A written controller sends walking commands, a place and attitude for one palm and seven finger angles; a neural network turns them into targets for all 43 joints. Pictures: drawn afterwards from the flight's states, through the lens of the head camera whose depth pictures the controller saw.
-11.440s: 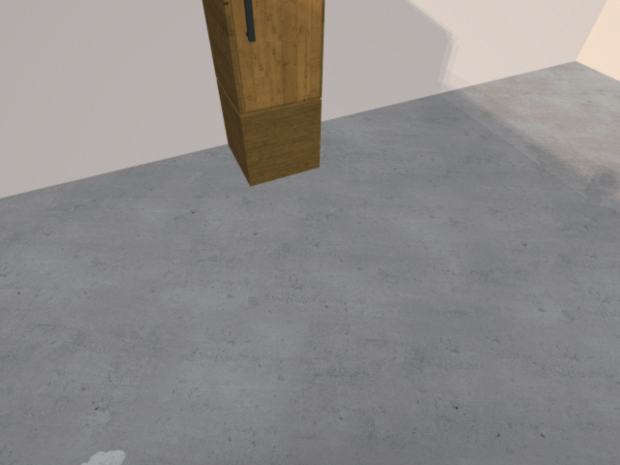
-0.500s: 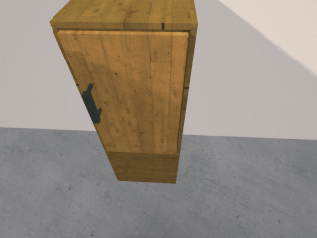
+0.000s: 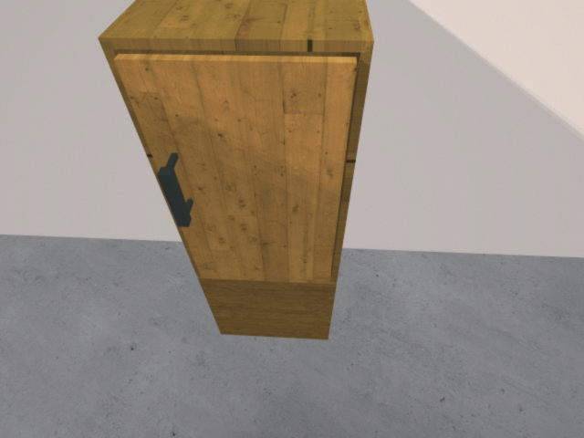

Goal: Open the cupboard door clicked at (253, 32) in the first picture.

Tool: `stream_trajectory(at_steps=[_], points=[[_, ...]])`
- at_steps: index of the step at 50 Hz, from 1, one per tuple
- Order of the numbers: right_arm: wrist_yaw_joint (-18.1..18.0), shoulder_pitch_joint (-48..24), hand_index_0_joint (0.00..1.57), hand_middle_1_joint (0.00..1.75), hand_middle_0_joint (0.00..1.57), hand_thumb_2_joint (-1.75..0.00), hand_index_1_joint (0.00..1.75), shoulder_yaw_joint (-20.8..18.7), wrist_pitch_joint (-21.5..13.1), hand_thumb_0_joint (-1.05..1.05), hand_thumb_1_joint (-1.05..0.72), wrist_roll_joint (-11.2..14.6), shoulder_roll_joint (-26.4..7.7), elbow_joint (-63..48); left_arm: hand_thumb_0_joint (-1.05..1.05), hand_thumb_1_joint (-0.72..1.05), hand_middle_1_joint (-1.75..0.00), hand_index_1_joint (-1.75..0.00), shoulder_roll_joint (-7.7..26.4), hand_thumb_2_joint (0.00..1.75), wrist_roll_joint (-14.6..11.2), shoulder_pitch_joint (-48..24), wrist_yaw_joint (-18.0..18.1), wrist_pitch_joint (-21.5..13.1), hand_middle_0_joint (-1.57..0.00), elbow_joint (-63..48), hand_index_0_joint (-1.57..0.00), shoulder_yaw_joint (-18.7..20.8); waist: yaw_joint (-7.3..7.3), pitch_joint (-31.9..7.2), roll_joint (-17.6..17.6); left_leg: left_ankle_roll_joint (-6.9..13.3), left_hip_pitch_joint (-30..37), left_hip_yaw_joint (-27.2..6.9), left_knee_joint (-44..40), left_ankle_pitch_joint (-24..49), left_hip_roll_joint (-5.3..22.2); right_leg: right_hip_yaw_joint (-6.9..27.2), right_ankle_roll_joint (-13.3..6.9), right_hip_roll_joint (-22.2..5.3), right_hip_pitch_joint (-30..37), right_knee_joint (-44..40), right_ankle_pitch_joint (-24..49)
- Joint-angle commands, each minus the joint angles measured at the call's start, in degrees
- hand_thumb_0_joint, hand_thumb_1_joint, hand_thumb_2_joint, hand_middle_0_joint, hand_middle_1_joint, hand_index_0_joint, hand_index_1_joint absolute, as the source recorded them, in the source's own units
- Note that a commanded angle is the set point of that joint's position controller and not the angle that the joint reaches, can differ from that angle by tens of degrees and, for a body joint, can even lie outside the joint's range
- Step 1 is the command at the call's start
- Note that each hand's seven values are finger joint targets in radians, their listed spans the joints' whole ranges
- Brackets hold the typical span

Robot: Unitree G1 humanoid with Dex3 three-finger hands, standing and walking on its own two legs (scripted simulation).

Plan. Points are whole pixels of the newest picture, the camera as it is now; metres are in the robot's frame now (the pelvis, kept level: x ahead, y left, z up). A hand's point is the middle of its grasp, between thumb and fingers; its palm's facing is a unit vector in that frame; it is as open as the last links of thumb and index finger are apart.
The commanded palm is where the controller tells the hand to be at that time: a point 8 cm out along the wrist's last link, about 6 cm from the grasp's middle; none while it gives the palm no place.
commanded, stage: raise the hand with hooked fingers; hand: left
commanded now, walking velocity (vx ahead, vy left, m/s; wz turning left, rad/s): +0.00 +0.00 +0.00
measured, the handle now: (178, 190) +0.52 +0.25 +0.02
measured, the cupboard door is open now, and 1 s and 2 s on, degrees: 0 0 0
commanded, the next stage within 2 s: move the hooked fingers beside the handle in 2.00 s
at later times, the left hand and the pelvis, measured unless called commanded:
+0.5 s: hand (145, 426) +0.14 +0.20 -0.04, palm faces +0.08 -0.99 -0.05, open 9.7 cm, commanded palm +0.14 +0.26 -0.03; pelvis -0.05 +0.01 -0.09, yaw +3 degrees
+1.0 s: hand (115, 370) +0.20 +0.25 -0.01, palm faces +0.02 -1.00 -0.07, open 12.6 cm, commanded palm +0.17 +0.31 +0.01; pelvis -0.04 +0.03 -0.06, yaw +2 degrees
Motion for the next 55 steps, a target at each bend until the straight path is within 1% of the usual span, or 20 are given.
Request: stream_trajectory(at_steps=[1,2,3,6,7,8,9,10,13,16,19,23,26,30,33,37,41,48,51,55], points=[[-0.9,-9.08,0.2,0.3,0.2,-0.9,0.3,-3.26,-11.87,0.0,-0.9,0.64,-13.35,-16.79,0.0,0.76,-0.39,-0.39,1.1,0.84,-4.14,-13.15,-1.14,-10.31,-0.21,-33.21,-0.21,-1.33,-4.02,-2.88,-11.21,2.31,-11.45,-6.06,0.95,9.45,-0.57,2.51,1.54,-0.48,-4.0,-2.04,-1.12],[-0.68,-8.86,0.2,0.3,0.2,-0.9,0.3,-3.67,-12.56,0.0,-0.9,-0.18,-13.55,-18.69,0.0,0.74,-0.4,-0.4,1.32,0.83,-3.8,-11.85,-2.56,-12.99,-0.21,-31.83,-0.21,0.0,-4.26,-2.47,-14.48,2.33,-14.5,-6.06,3.4,6.9,-1.14,2.29,1.74,-0.48,-7.33,-0.97,-5.27],[0.11,-8.82,0.2,0.3,0.2,-0.9,0.3,-4.17,-13.14,0.0,-0.9,-0.52,-13.4,-21.16,0.0,0.71,-0.42,-0.42,0.89,0.82,-3.62,-9.57,-4.62,-15.59,-0.21,-29.0,-0.21,1.14,-2.95,-2.0,-12.42,1.73,-17.55,-5.59,5.78,5.43,-2.21,2.71,1.39,-0.87,-9.6,1.06,-8.16],[3.0,-10.93,0.2,0.3,0.2,-0.9,0.3,-5.45,-13.43,0.0,-0.9,-1.13,-12.14,-26.73,0.0,0.64,-0.47,-0.47,-2.34,0.79,-6.57,6.9,-13.42,-26.73,-0.22,-22.86,-0.22,4.65,2.33,-6.77,-15.57,-0.07,-28.07,-4.46,13.07,4.88,-2.95,2.54,0.49,-0.67,-10.42,10.28,-6.26],[4.15,-11.89,0.2,0.3,0.2,-0.9,0.3,-5.88,-12.89,0.0,-0.9,-1.18,-12.13,-28.31,0.0,0.62,-0.48,-0.48,-1.73,0.78,-7.97,9.46,-17.09,-31.3,-0.22,-23.55,-0.22,6.55,3.34,-8.16,-13.67,-0.63,-30.85,-3.85,15.64,5.18,-3.37,2.92,0.04,-0.71,-10.51,13.36,-3.29],[5.53,-11.72,0.2,0.3,0.2,-0.9,0.3,-6.51,-11.98,0.0,-0.9,-1.06,-12.58,-29.36,0.0,0.6,-0.5,-0.5,1.34,0.77,-8.44,10.66,-21.04,-35.15,-0.22,-22.01,-0.22,9.93,4.27,-9.37,-7.69,-1.32,-31.72,-3.62,18.37,6.76,-3.76,3.9,-1.09,-0.99,-10.91,16.89,0.31],[6.34,-13.34,0.2,0.3,0.2,-0.9,0.3,-6.57,-11.3,0.0,-0.9,-1.33,-12.95,-31.51,0.0,0.57,-0.51,-0.51,2.99,0.76,-8.58,8.54,-24.2,-38.91,-0.22,-24.83,-0.22,10.78,3.85,-10.83,-4.02,-1.34,-33.8,-3.18,21.14,6.98,-4.12,4.22,-1.47,-1.27,-12.54,19.6,2.54],[6.53,-14.53,0.2,0.3,0.2,-0.9,0.3,-6.89,-10.24,0.0,-0.9,-1.14,-13.1,-33.39,0.0,0.55,-0.53,-0.53,5.25,0.75,-8.21,8.91,-25.14,-39.41,-0.22,-24.74,-0.22,13.12,4.53,-11.72,-4.57,-0.77,-36.45,-2.49,22.45,6.3,-4.28,4.58,-1.5,-1.29,-13.57,21.07,2.34],[5.83,-15.62,0.2,0.3,0.2,-0.9,0.3,-6.48,-6.65,0.0,-0.9,-0.4,-13.5,-39.18,0.0,0.48,-0.57,-0.57,6.03,0.72,-8.96,2.0,-24.74,-34.33,-0.23,-34.14,-0.23,11.47,3.86,-14.23,-2.6,0.25,-38.56,-2.12,23.58,2.26,-4.46,5.48,-0.92,-0.52,-16.27,22.16,-3.48],[4.49,-13.85,0.2,0.3,0.2,-0.9,0.3,-5.57,-5.41,0.0,-0.9,-0.19,-12.5,-42.19,0.0,0.41,-0.62,-0.62,6.07,0.69,-8.01,-6.99,-20.59,-32.74,-0.24,-44.77,-0.24,9.79,0.95,-15.1,0.74,0.93,-39.18,-3.89,25.1,-3.66,-3.45,6.64,-0.3,-0.28,-20.63,21.37,-12.3],[3.48,-10.0,0.2,0.3,0.2,-0.9,0.3,-4.64,-5.02,0.0,-0.9,-1.36,-12.34,-41.32,0.0,0.34,-0.66,-0.66,8.86,0.66,-6.41,-12.57,-17.62,-34.83,-0.24,-57.22,-0.24,10.34,-0.92,-22.19,4.57,1.08,-34.14,-6.43,27.3,5.06,-1.73,4.49,-0.57,0.87,-21.24,25.82,-1.91],[2.58,-9.23,0.2,0.3,0.2,-0.9,0.3,-2.82,-6.05,0.0,-0.9,-1.2,-13.03,-37.73,0.0,0.25,-0.72,-0.72,7.82,0.62,-7.05,-16.52,-21.01,-33.34,-0.25,-51.28,-0.25,7.08,-4.76,-18.41,2.36,1.03,-36.05,-8.17,29.34,4.18,-0.92,3.1,-0.02,1.61,-25.14,25.71,-2.98],[1.94,-9.93,0.2,0.3,0.2,-0.9,0.3,-2.44,-6.65,0.0,-0.9,-0.25,-13.24,-37.07,0.0,0.18,-0.76,-0.76,10.63,0.59,-8.49,-13.9,-24.53,-28.38,-0.25,-45.15,-0.25,10.47,-3.02,-20.21,0.58,0.95,-38.36,-8.31,27.21,-0.21,-1.4,3.38,0.43,1.15,-21.34,23.06,-8.06],[1.64,-11.56,0.2,0.3,0.2,-0.9,0.3,-2.2,-6.63,0.0,-0.9,0.26,-12.58,-37.54,0.0,0.08,-0.82,-0.82,13.5,0.55,-11.74,-9.7,-26.32,-21.35,-0.26,-44.22,-0.26,16.79,0.47,-24.73,0.26,0.62,-36.27,-8.0,23.59,5.57,-1.98,2.47,0.37,0.74,-13.27,21.64,-2.7],[1.66,-12.2,0.2,0.3,0.2,-0.9,0.3,-1.91,-6.88,0.0,-0.9,-0.12,-11.87,-37.09,0.0,0.01,-0.87,-0.87,13.19,0.52,-13.15,-9.26,-24.63,-20.44,-0.26,-43.32,-0.26,18.44,1.12,-21.72,-1.18,0.29,-36.11,-8.3,21.96,7.37,-1.86,1.66,0.14,1.12,-12.73,21.04,-1.79],[1.8,-10.3,0.2,0.3,0.2,-0.9,0.3,-2.29,-7.78,0.0,-0.9,-0.24,-12.58,-35.96,0.0,-0.08,-0.93,-0.93,13.33,0.48,-12.47,-11.9,-22.63,-23.98,-0.27,-42.28,-0.27,18.68,-0.38,-17.65,-2.29,0.35,-36.44,-7.84,20.57,2.58,-1.65,1.91,0.48,0.74,-15.64,18.91,-7.67],[1.83,-8.71,0.2,0.3,0.2,-0.9,0.3,-2.54,-8.67,0.0,-0.9,-0.1,-13.9,-35.7,0.0,-0.17,-0.99,-0.99,15.04,0.44,-12.14,-13.53,-23.86,-26.31,-0.28,-41.38,-0.28,19.19,-0.45,-18.72,1.07,0.24,-33.96,-7.51,19.68,3.66,-1.74,1.95,0.12,0.63,-15.01,18.59,-6.45],[1.23,-7.34,0.2,0.3,0.2,-0.9,0.3,-2.57,-8.77,0.0,-0.9,0.1,-15.25,-34.7,0.0,-0.34,-1.1,-1.1,19.25,0.37,-13.38,-19.4,-26.11,-25.77,-0.29,-39.34,-0.29,22.13,-0.83,-18.54,2.2,0.14,-30.0,-7.93,18.29,8.17,-1.49,1.7,-0.05,1.13,-12.23,17.61,-1.24],[1.35,-7.19,0.2,0.3,0.2,-0.9,0.3,-2.43,-8.85,0.0,-0.9,0.18,-15.01,-34.19,0.0,-0.41,-1.14,-1.14,19.34,0.34,-13.76,-20.6,-26.76,-25.57,-0.29,-39.09,-0.29,22.51,-0.62,-19.18,5.55,-0.32,-26.98,-7.7,17.72,12.14,-1.34,1.63,0.04,1.03,-11.28,17.12,2.29],[1.09,-7.32,0.2,0.3,0.2,-0.9,0.3,-1.99,-7.91,0.0,-0.9,0.29,-15.47,-33.81,0.0,-0.5,-1.2,-1.2,20.75,0.3,-14.35,-24.72,-28.7,-23.69,-0.3,-33.42,-0.3,23.91,-1.05,-16.4,3.02,-0.15,-27.44,-7.57,16.68,11.23,-1.27,1.59,0.07,1.33,-10.62,15.95,2.79]])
